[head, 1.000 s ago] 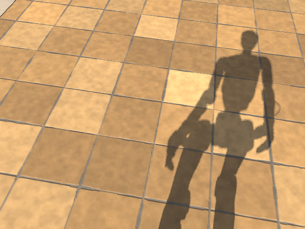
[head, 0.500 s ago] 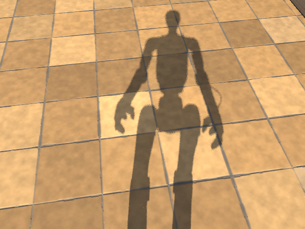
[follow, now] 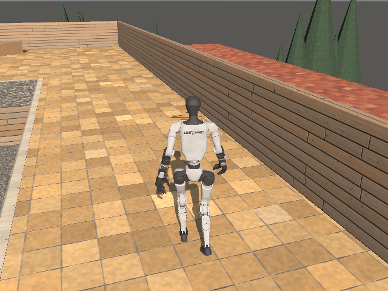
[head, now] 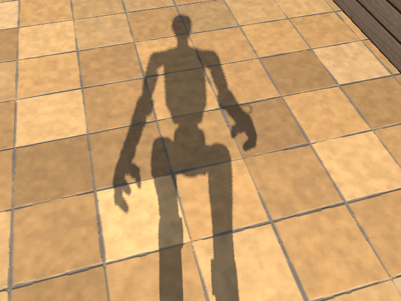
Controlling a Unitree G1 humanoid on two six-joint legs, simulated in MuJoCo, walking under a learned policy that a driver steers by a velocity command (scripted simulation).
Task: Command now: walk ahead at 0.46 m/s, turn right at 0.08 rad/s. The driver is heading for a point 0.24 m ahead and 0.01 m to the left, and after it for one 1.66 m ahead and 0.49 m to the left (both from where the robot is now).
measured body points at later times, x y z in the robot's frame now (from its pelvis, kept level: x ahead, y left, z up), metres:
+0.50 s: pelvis +0.15 -0.01 +0.01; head +0.19 -0.03 +0.46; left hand +0.25 +0.27 -0.09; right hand +0.27 -0.28 -0.13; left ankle +0.08 +0.08 -0.68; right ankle +0.23 -0.09 -0.72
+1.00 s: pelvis +0.13 +0.01 +0.02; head +0.13 +0.05 +0.47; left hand +0.08 +0.29 -0.12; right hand +0.36 -0.16 -0.08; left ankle +0.09 +0.08 -0.72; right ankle +0.20 -0.11 -0.67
